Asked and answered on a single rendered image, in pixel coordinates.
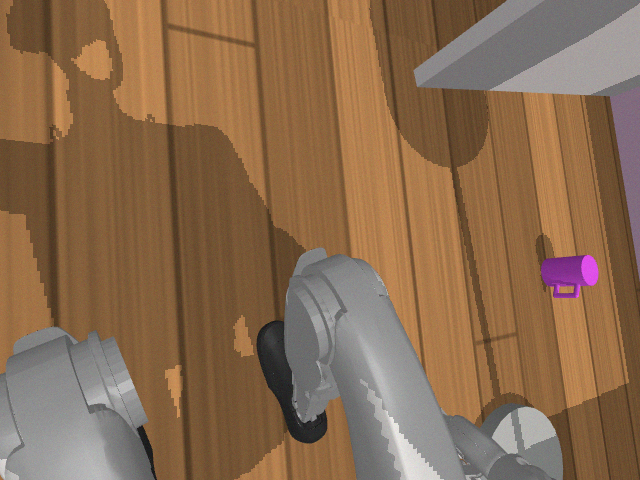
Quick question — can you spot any right robot foot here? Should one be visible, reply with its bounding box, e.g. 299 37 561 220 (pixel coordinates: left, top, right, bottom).
257 320 327 444

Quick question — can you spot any right robot arm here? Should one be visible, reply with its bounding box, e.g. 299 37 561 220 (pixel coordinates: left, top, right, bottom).
487 454 552 480

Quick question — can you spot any right robot hand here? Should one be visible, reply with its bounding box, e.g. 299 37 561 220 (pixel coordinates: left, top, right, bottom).
440 407 507 480

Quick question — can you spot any left robot foot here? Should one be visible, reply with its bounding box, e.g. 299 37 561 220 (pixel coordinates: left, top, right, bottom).
137 425 157 480

